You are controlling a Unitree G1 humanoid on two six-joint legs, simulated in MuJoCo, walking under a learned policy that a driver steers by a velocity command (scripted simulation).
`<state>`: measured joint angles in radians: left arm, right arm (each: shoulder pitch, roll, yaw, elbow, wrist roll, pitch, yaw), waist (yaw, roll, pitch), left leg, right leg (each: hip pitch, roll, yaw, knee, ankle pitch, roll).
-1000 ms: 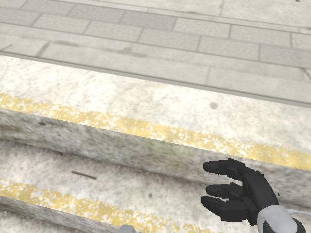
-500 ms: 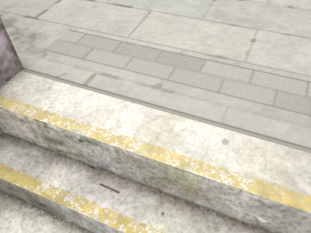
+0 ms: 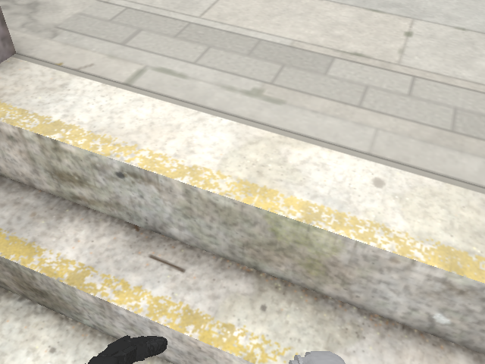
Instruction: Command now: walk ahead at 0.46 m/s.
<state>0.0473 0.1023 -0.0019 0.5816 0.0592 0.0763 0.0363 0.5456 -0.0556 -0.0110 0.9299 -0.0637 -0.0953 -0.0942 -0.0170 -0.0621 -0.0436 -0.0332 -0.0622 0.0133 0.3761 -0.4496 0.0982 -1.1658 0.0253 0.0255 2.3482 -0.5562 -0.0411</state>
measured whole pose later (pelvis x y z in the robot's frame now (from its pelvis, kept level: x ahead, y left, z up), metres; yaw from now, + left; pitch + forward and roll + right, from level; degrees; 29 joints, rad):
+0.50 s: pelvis +0.17 +0.00 +0.22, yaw +1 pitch +1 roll -1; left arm 0.39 0.20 0.05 0.92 0.03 -0.09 0.05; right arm 0.19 -0.13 -0.01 0.61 0.02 -0.03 0.02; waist 0.03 -0.05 -0.04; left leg -0.75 0.08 0.08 1.03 -0.20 0.11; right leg -0.14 0.02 -0.08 0.54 -0.43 -0.07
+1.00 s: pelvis +0.41 +0.02 +0.28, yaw -4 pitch +5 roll -4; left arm -0.07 -0.01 -0.08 0.56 -0.02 -0.02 0.03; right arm 0.43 -0.09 -0.03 0.98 0.03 -0.10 -0.03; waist -0.01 0.04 -0.03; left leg -0.02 0.07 0.13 0.22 -0.01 0.10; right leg -1.00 0.03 -0.23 1.66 -0.45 -0.16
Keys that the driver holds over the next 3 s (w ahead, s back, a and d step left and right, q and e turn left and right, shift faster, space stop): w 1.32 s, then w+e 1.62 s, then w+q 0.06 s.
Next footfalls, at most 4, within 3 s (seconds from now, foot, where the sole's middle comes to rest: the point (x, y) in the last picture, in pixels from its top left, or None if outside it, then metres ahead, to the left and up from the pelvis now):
0.12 right None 0.12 -0.11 -0.54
0.58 left None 0.32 0.11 -0.54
1.00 right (295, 334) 0.45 -0.10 -0.37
1.40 left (148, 146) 0.78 0.21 -0.17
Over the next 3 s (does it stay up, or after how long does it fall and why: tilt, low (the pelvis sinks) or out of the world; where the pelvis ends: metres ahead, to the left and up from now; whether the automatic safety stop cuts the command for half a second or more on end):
stays up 1.32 -0.21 0.61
